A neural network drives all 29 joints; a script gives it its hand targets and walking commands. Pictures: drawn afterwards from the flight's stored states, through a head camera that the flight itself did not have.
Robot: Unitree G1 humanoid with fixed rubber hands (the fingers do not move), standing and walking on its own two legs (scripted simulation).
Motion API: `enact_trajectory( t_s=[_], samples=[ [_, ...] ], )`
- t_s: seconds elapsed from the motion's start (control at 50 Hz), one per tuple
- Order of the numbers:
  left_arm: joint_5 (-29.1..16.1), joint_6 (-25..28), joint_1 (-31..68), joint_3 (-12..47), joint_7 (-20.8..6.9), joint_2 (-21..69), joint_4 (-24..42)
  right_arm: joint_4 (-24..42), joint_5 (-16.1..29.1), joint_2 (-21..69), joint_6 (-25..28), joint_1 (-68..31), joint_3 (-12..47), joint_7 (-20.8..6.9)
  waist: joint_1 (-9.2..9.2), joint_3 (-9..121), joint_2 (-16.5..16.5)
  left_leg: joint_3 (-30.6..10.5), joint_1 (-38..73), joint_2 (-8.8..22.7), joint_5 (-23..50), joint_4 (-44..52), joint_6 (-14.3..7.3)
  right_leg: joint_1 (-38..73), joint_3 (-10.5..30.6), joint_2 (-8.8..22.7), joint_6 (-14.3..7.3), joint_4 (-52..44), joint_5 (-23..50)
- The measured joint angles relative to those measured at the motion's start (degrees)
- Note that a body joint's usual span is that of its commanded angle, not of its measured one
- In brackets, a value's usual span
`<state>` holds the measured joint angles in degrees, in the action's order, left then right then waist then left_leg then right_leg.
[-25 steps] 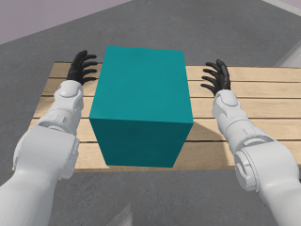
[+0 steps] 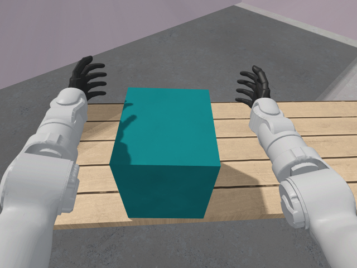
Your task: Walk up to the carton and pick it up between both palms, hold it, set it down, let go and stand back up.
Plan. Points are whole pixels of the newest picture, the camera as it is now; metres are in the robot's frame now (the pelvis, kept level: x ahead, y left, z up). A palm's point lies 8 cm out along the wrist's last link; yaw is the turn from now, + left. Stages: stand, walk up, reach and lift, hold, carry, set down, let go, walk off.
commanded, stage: set down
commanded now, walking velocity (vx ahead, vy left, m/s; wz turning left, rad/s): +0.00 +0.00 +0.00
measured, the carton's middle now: (167, 155) +0.45 -0.02 -0.04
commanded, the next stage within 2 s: none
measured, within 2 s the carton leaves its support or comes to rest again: neither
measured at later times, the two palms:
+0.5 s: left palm (75, 125) +0.43 +0.18 +0.13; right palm (254, 132) +0.37 -0.21 +0.11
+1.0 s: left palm (70, 161) +0.38 +0.20 +0.08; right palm (253, 162) +0.32 -0.20 +0.07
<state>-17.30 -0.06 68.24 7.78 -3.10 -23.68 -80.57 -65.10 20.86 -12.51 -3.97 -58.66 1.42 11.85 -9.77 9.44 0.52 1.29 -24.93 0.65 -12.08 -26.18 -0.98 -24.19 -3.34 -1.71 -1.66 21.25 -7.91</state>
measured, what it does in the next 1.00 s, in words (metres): stands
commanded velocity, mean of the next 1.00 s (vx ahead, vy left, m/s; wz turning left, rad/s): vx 0.00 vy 0.00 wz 0.00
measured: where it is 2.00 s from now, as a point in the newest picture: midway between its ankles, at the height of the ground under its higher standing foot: outside the picture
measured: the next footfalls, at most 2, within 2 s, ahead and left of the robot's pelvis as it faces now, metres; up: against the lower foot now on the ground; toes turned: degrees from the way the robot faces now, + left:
none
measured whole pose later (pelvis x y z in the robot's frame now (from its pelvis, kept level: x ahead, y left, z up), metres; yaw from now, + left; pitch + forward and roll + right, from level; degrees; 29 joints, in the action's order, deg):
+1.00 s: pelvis +0.00 +0.01 +0.00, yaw -1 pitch -3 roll -1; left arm -9.5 -2.4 30.5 -1.2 -5.1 -17.3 -45.7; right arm -37.0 14.7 -6.8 0.3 -21.7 -2.0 12.5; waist -3.7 -0.7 1.4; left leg 2.1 -8.1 0.3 -13.4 -24.1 -1.5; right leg -7.8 -1.8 -1.8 -1.0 19.3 -8.8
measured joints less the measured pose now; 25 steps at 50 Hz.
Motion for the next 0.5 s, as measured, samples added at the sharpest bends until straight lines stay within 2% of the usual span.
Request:
enact_trajectory(
  t_s=[0.22,0.36,0.5],
  samples=[
    [3.0,-6.4,-2.0,-3.1,-0.8,-0.9,7.0,4.4,0.9,-0.8,-4.9,0.9,0.8,0.5,0.54,-3.2,1.0,0.3,7.0,0.0,0.8,3.3,0.0,7.0,0.6,-0.2,0.1,-3.6,1.2],
    [6.1,-5.2,-10.1,-5.5,-2.1,1.0,11.6,8.1,0.8,0.4,-2.8,8.7,1.5,1.1,1.69,-5.5,1.3,0.5,11.2,-0.1,0.7,4.0,-0.2,11.1,0.9,-0.2,0.2,-4.3,1.2],
    [5.3,-3.4,-18.2,-6.3,-1.1,2.9,17.7,14.5,-3.2,3.0,-0.4,17.7,-2.2,0.7,3.22,-6.7,0.8,0.4,10.6,-0.3,0.3,2.5,-0.3,10.4,0.9,0.0,0.4,-2.5,0.6]
  ],
)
